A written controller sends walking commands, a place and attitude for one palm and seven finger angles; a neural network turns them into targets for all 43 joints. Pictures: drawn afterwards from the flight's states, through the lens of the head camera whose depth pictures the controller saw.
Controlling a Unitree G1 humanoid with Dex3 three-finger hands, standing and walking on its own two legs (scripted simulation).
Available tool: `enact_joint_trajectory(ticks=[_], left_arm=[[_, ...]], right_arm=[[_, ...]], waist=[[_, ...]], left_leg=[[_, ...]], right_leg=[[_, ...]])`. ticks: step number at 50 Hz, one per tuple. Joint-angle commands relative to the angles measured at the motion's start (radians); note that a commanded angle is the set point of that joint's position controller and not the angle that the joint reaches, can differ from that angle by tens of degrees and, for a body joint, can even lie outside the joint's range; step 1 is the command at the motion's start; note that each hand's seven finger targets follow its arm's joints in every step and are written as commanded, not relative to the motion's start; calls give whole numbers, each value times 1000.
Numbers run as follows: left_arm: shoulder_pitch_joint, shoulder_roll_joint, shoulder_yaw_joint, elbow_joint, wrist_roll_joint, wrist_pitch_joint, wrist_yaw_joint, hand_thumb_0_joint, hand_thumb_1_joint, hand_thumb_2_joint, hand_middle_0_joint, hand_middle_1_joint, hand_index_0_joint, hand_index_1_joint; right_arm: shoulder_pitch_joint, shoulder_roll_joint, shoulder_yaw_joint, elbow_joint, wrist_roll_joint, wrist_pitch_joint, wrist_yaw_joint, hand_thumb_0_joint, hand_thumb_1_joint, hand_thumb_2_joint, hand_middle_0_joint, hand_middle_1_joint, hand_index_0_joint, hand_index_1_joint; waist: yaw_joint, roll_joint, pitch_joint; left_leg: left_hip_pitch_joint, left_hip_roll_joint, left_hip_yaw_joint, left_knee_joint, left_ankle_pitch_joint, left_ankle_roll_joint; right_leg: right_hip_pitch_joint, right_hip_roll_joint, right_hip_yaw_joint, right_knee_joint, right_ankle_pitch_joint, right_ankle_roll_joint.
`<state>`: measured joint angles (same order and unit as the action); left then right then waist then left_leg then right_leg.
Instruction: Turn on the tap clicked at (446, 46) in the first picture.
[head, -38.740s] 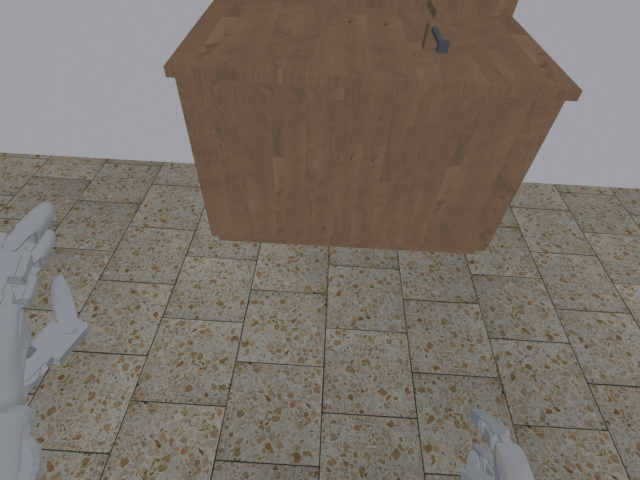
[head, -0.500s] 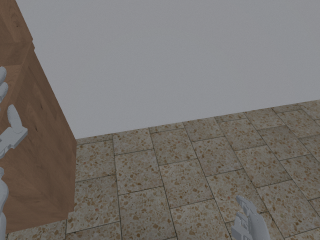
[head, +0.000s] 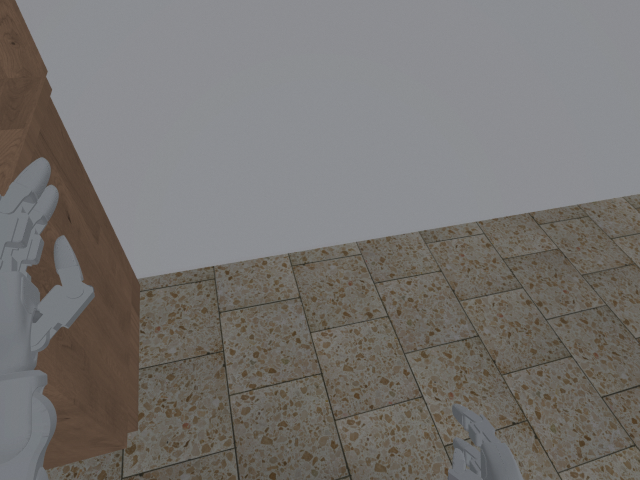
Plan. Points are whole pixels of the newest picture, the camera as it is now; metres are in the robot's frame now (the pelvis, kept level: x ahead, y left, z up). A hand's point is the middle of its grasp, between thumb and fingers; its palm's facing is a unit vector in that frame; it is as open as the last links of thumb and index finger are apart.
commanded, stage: come to a stop and stand still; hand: left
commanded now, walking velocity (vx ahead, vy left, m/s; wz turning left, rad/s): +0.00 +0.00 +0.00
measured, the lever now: out of the picture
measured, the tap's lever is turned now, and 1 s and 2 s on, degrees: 68 68 68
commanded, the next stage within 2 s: look again from close up in 1.38 s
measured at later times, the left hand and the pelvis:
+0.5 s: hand (107, 290) +0.24 +0.24 +0.16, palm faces +0.40 -0.85 -0.33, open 7.4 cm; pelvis +0.02 -0.01 +0.00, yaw +0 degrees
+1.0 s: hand (76, 311) +0.21 +0.25 +0.17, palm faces +0.48 -0.83 -0.29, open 7.4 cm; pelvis -0.01 -0.02 +0.00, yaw +0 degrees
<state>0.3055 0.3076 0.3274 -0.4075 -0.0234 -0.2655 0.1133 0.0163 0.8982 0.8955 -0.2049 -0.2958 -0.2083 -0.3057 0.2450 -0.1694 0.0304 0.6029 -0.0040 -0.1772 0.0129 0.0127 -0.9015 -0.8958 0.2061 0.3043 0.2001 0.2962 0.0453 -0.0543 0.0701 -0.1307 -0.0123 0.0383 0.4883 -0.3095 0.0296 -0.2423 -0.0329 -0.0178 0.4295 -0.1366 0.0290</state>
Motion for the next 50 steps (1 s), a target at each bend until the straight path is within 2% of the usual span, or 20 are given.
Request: enact_joint_trajectory(ticks=[1, 3, 8, 12, 16, 24, 25, 26, 27, 28, 29, 30, 33, 36, 37, 38, 41, 43, 46, 50], left_arm=[[-40, 209, 126, -219, -2, -50, 6, 0, 900, 900, -200, -300, -200, -300], [-14, 241, 164, -246, -9, -51, 6, 0, 900, 900, -200, -300, -200, -300], [17, 220, 147, -297, -18, -50, 1, 0, 900, 900, -200, -300, -200, -300], [34, 191, 120, -266, -17, -35, 4, 0, 900, 900, -200, -300, -200, -300], [15, 173, 97, -209, -13, -15, 5, 0, 900, 900, -200, -300, -200, -300], [-11, 203, 113, -245, -13, -8, 9, 0, 900, 900, -200, -300, -200, -300], [-1081, 1000, 674, -527, 169, -102, 12, 0, 900, 900, -200, -300, -200, -300], [-455, 376, 286, 104, 53, -64, -35, 0, 900, 900, -200, -300, -200, -300], [-159, 298, 212, -28, 7, -62, -26, 0, 900, 900, -200, -300, -200, -300], [-32, 142, 104, 52, -8, -44, -22, 0, 900, 900, -200, -300, -200, -300], [-76, 177, 91, -115, -15, -62, -24, 0, 900, 900, -200, -300, -200, -300], [-3, 180, 88, -149, -17, -66, -20, 0, 900, 900, -200, -300, -200, -300], [131, 173, 73, -189, -23, -53, -11, 0, 900, 900, -200, -300, -200, -300], [113, 250, 174, -178, -26, -48, 7, 0, 900, 900, -200, -300, -200, -300], [98, 266, 200, -173, -29, -49, 10, 0, 900, 900, -200, -300, -200, -300], [49, 310, 237, -201, -29, -52, 14, 0, 900, 900, -200, -300, -200, -300], [-32, 267, 199, -208, -27, -65, 11, 0, 900, 900, -200, -300, -200, -300], [-114, 255, 162, -252, -21, -69, 8, 0, 900, 900, -200, -300, -200, -300], [-112, 186, 82, -223, -11, -62, 8, 0, 900, 900, -200, -300, -200, -300], [-98, 159, 47, -178, 3, -47, 13, 0, 900, 900, -200, -300, -200, -300]], right_arm=[[-83, -142, -59, -172, 5, -33, -16, 0, -900, -900, 200, 300, 200, 300], [-93, -136, -55, -188, 4, -21, -23, 0, -900, -900, 200, 300, 200, 300], [-99, -135, -54, -205, 2, -9, -33, 0, -900, -900, 200, 300, 200, 300], [-89, -147, -60, -200, 0, 0, -38, 0, -900, -900, 200, 300, 200, 300], [-89, -152, -60, -193, 1, 13, -44, 0, -900, -900, 200, 300, 200, 300], [-111, -142, -52, -209, -2, 25, -55, 0, -900, -900, 200, 300, 200, 300], [33, -163, -49, -162, -55, -19, -46, 0, -900, -900, 200, 300, 200, 300], [-73, -51, -34, -87, -11, -25, -39, 0, -900, -900, 200, 300, 200, 300], [-64, -115, -68, -177, -3, -41, -39, 0, -900, -900, 200, 300, 200, 300], [-79, -123, -70, -189, 14, -49, -27, 0, -900, -900, 200, 300, 200, 300], [-69, -144, -77, -190, 15, -43, -15, 0, -900, -900, 200, 300, 200, 300], [-73, -151, -78, -184, 11, -41, -5, 0, -900, -900, 200, 300, 200, 300], [-88, -146, -75, -197, 20, -37, 8, 0, -900, -900, 200, 300, 200, 300], [-94, -152, -79, -199, 20, -26, -14, 0, -900, -900, 200, 300, 200, 300], [-101, -150, -79, -203, 20, -23, -25, 0, -900, -900, 200, 300, 200, 300], [-105, -153, -74, -205, 19, -19, -35, 0, -900, -900, 200, 300, 200, 300], [-112, -142, -60, -206, 18, -31, -50, 0, -900, -900, 200, 300, 200, 300], [-116, -135, -53, -203, 16, -46, -53, 0, -900, -900, 200, 300, 200, 300], [-87, -146, -57, -184, 13, -67, -46, 0, -900, -900, 200, 300, 200, 300], [-74, -152, -57, -168, 5, -68, -38, 0, -900, -900, 200, 300, 200, 300]], waist=[[-16, 104, -148], [-15, 112, -157], [-18, 160, -181], [-21, 106, -204], [-21, 85, -174], [-14, 97, -174], [-26, 73, -15], [-10, 59, -221], [14, 119, -154], [-9, 220, -195], [-15, 265, -241], [-8, 256, -242], [-2, 81, -198], [-6, -71, -184], [-7, -74, -171], [-11, -20, -146], [-11, 118, -108], [-12, 162, -89], [-10, 119, -108], [-12, 86, -85]], left_leg=[[-170, 62, -46, -148, 227, -53], [-168, 55, -43, -150, 248, -59], [-131, 48, -28, -140, 302, -61], [-102, 50, -23, -123, 315, -59], [-118, 48, -19, -142, 258, -57], [-131, 31, -18, -154, 224, -50], [-283, 94, -18, -17, 308, -2], [-108, 62, -40, -81, 335, -7], [-91, 63, -29, -77, 333, -38], [-56, 59, 2, -77, 344, -49], [-54, 58, -6, -71, 350, -44], [-77, 74, -19, -80, 351, -39], [-145, 87, -36, -120, 273, -32], [-179, 88, -55, -147, 160, -28], [-171, 82, -55, -151, 119, -24], [-185, 75, -63, -171, 80, -23], [-225, 80, -64, -202, -15, -6], [-223, 76, -53, -199, -43, -2], [-194, 53, -37, -171, -36, -7], [-193, 38, -32, -170, -33, -21]], right_leg=[[248, 2, 24, -1, 208, -35], [260, 3, 18, -4, 227, -37], [259, 9, 14, -2, 272, -37], [256, 6, 20, -13, 311, -35], [233, 11, 24, -30, 254, -31], [254, 10, 27, -52, 226, -30], [126, -3, 38, -8, 146, -21], [136, -58, 45, -1, 222, -89], [191, -47, 132, -43, 334, -84], [222, -64, 107, 10, 352, -96], [229, -61, 98, 29, 334, -82], [248, -59, 84, 25, 306, -73], [252, -30, 40, 29, 216, -48], [237, -21, 27, 15, 119, -33], [211, -23, 39, -1, 82, -34], [192, -21, 45, -3, 34, -35], [189, -17, 49, 7, -31, -36], [177, -17, 52, -2, -44, -36], [177, -17, 73, -41, -76, -37], [154, -9, 87, -91, -127, -35]])
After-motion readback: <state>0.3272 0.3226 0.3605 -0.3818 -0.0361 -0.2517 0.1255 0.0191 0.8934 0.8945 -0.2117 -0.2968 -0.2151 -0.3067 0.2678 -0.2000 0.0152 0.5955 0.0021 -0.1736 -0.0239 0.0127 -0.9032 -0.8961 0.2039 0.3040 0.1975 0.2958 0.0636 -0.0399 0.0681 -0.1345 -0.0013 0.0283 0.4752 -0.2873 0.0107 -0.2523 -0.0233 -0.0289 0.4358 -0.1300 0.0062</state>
